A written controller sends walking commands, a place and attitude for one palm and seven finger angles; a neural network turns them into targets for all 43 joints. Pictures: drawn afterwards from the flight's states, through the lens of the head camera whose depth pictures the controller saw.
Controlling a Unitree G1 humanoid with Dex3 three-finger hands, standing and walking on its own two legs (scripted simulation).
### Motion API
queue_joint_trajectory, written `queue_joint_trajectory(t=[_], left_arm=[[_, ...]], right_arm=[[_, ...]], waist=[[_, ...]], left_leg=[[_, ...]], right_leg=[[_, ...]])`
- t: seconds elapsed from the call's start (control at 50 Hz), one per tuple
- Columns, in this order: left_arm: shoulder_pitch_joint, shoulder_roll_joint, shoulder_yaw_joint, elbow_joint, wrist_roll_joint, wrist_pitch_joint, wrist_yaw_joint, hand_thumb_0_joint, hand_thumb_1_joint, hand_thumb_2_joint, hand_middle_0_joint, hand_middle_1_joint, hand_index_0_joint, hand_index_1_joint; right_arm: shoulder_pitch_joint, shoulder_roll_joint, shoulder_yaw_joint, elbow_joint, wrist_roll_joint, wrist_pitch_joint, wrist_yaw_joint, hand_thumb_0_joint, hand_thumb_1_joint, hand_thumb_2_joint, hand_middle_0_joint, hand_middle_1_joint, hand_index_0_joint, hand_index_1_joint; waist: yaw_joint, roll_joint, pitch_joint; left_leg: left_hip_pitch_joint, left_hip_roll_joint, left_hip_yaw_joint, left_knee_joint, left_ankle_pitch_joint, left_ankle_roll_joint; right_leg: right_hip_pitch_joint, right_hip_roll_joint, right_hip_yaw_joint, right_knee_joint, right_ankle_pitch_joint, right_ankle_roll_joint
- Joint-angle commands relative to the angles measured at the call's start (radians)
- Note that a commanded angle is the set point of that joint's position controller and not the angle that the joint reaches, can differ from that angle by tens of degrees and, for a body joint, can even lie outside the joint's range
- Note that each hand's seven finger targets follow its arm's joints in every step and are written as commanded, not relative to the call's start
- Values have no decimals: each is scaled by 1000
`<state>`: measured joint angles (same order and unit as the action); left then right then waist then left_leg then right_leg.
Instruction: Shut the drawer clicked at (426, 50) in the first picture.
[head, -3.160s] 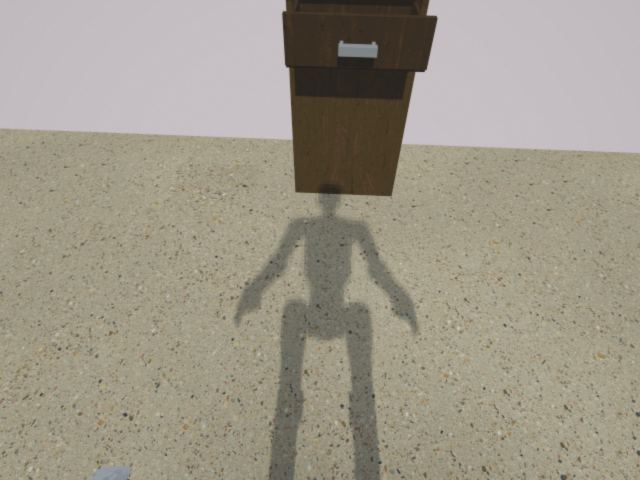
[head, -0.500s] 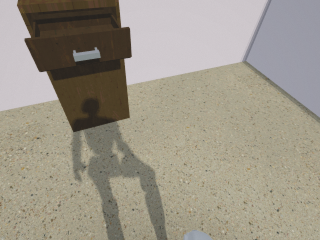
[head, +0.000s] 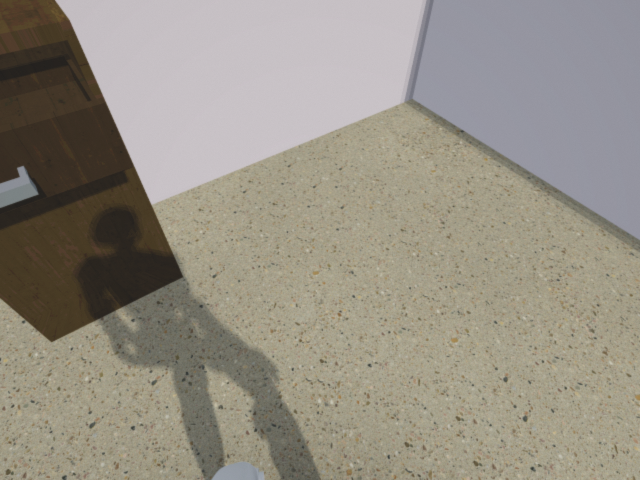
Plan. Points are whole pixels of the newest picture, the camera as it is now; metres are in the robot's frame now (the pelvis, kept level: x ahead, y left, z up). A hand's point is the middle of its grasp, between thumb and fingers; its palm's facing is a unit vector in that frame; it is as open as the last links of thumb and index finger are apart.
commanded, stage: walk to a spot facing it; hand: left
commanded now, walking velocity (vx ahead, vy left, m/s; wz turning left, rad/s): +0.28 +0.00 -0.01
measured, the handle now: out of the picture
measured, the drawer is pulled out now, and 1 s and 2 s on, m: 0.28 0.28 0.28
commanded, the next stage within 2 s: turn to face it in 0.04 s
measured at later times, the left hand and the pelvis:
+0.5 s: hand (166, 454) +0.19 +0.23 -0.17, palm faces +0.16 -0.97 -0.17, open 7.3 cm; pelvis +0.15 +0.05 +0.01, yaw +7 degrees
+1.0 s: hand out of the picture +0.15 +0.19 -0.15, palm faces +0.44 -0.86 -0.27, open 7.3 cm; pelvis +0.17 -0.02 +0.00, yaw +26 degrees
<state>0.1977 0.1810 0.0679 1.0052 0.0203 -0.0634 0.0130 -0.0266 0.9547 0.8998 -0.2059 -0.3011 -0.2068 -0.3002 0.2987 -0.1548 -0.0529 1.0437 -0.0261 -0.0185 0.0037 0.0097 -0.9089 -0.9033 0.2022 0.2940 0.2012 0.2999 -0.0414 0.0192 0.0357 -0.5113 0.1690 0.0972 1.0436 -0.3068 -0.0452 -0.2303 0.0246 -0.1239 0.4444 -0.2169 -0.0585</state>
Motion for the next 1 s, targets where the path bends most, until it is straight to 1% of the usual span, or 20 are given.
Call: queue_joint_trajectory(t=[0.0, 0.08, 0.14, 0.16, 0.18, 0.2, 0.22, 0.26, 0.32, 0.38, 0.52, 0.62, 0.64, 0.66, 0.68, 0.7, 0.72, 0.74, 0.78, 0.98], left_arm=[[91, 124, 11, -7, 3, -10, -6, 0, 900, 900, -200, -300, -200, -300], [115, 147, 12, 16, 3, -3, -8, 0, 900, 900, -200, -300, -200, -300], [108, 124, 6, 21, -3, 11, -8, 0, 900, 900, -200, -300, -200, -300], [141, 74, -1, 11, -8, 14, -12, 0, 900, 900, -200, -300, -200, -300], [146, 55, -11, -7, -8, 11, -11, 0, 900, 900, -200, -300, -200, -300], [114, 80, -11, -4, -1, 18, 0, 0, 900, 900, -200, -300, -200, -300], [73, 87, -11, -9, 1, 16, -3, 0, 900, 900, -200, -300, -200, -300], [81, 60, -15, 10, 2, 24, -8, 0, 900, 900, -200, -300, -200, -300], [116, 58, -9, 19, -5, 51, -1, 0, 900, 900, -200, -300, -200, -300], [86, 60, 3, -12, -3, 69, 8, 0, 900, 900, -200, -300, -200, -300], [-57, 63, 13, -105, -10, 82, 13, 0, 900, 900, -200, -300, -200, -300], [16, 77, 19, -123, -16, 68, 18, 0, 900, 900, -200, -300, -200, -300], [61, 97, 23, -120, -16, 59, 22, 0, 900, 900, -200, -300, -200, -300], [81, 176, 36, -122, -2, 47, 29, 0, 900, 900, -200, -300, -200, -300], [93, 251, 45, -137, 5, 49, 30, 0, 900, 900, -200, -300, -200, -300], [69, 240, 44, -155, -3, 51, 29, 0, 900, 900, -200, -300, -200, -300], [1, 203, 40, -173, -3, 57, 33, 0, 900, 900, -200, -300, -200, -300], [-51, 171, 28, -185, -3, 57, 31, 0, 900, 900, -200, -300, -200, -300], [-57, 140, 13, -188, -2, 50, 27, 0, 900, 900, -200, -300, -200, -300], [99, 219, 21, -128, 13, 56, 19, 0, 900, 900, -200, -300, -200, -300]], right_arm=[[8, -39, -5, -58, -2, -14, 14, 0, -900, -900, 200, 300, 200, 300], [-64, -59, -5, -84, 3, -31, 18, 0, -900, -900, 200, 300, 200, 300], [84, -115, -11, -30, 0, -43, 5, 0, -900, -900, 200, 300, 200, 300], [172, -201, -26, -14, -11, -48, -6, 0, -900, -900, 200, 300, 200, 300], [220, -266, -34, -9, -8, -36, -9, 0, -900, -900, 200, 300, 200, 300], [190, -240, -23, -5, -3, -31, -22, 0, -900, -900, 200, 300, 200, 300], [135, -209, -12, -21, 2, -30, -26, 0, -900, -900, 200, 300, 200, 300], [40, -155, 4, -42, 6, -40, -29, 0, -900, -900, 200, 300, 200, 300], [6, -157, 2, -50, 17, -39, -31, 0, -900, -900, 200, 300, 200, 300], [19, -173, -15, -56, 13, -23, -28, 0, -900, -900, 200, 300, 200, 300], [25, -194, -44, -72, 4, 12, -22, 0, -900, -900, 200, 300, 200, 300], [-41, -215, -63, -113, 6, 29, -18, 0, -900, -900, 200, 300, 200, 300], [-52, -203, -64, -125, 11, 30, -15, 0, -900, -900, 200, 300, 200, 300], [-24, -145, -58, -137, 22, 29, -7, 0, -900, -900, 200, 300, 200, 300], [-15, -105, -53, -167, 16, 29, -7, 0, -900, -900, 200, 300, 200, 300], [-25, -156, -64, -165, 5, 47, -8, 0, -900, -900, 200, 300, 200, 300], [-39, -154, -68, -159, 6, 59, -4, 0, -900, -900, 200, 300, 200, 300], [-41, -150, -64, -142, 3, 68, 5, 0, -900, -900, 200, 300, 200, 300], [-37, -135, -55, -136, 1, 74, 15, 0, -900, -900, 200, 300, 200, 300], [-213, -143, -26, -189, 11, 76, 20, 0, -900, -900, 200, 300, 200, 300]], waist=[[31, -130, 4], [45, -132, 35], [-28, 7, 0], [-44, 186, -56], [-45, 329, -85], [-45, 290, -72], [-24, 203, -5], [28, 91, 1], [55, 112, -69], [47, 68, -95], [12, 121, -46], [53, 127, -69], [77, 83, -83], [77, -135, -109], [76, -334, -104], [74, -286, -103], [41, -233, -57], [20, -178, -5], [11, -170, 14], [85, -198, -38]], left_leg=[[8, -6, 0, -204, 55, 0], [134, -49, 28, -382, 75, 15], [415, -60, 18, -561, 153, 31], [546, 111, -220, -650, 230, 111], [569, 276, -443, -758, 310, 213], [515, 276, -477, -788, 299, 239], [439, 245, -453, -772, 367, 258], [356, 158, -303, -769, 503, 221], [355, 88, -199, -741, 676, 196], [384, 87, -232, -730, 641, 213], [332, 66, -344, -716, 450, 226], [217, 20, -397, -617, 428, 190], [155, -18, -375, -551, 347, 148], [-1, -119, -268, -382, 105, 73], [-106, -237, -103, -148, -283, 8], [-65, -177, -160, 25, -287, 14], [-61, -157, -153, 126, -233, 11], [-63, -128, -139, 185, -150, 2], [-63, -121, -111, 208, -68, -14], [30, -128, -38, -127, -134, -23]], right_leg=[[9, -263, 202, -243, 51, -121], [2, -269, 217, -198, 31, -100], [-76, -178, 118, 40, 74, -34], [-200, -82, 31, 286, -51, 24], [-294, -12, -14, 541, -397, 55], [-332, -52, 74, 670, -395, 54], [-364, -87, 87, 725, -338, 58], [-304, -126, 106, 681, -233, 83], [-239, -116, 94, 636, -145, 115], [-276, -111, 98, 619, -130, 139], [-247, -86, 100, 424, -175, 147], [-8, -38, 88, 124, -62, 126], [105, -71, 105, -28, 36, 124], [262, -265, 281, -146, 83, 75], [246, -506, 457, -169, 237, -36], [116, -519, 429, -180, 165, -80], [44, -474, 394, -188, 105, -78], [-3, -417, 290, -180, 78, -65], [-9, -354, 160, -157, 148, -42], [136, -387, 86, -110, 341, -78]])
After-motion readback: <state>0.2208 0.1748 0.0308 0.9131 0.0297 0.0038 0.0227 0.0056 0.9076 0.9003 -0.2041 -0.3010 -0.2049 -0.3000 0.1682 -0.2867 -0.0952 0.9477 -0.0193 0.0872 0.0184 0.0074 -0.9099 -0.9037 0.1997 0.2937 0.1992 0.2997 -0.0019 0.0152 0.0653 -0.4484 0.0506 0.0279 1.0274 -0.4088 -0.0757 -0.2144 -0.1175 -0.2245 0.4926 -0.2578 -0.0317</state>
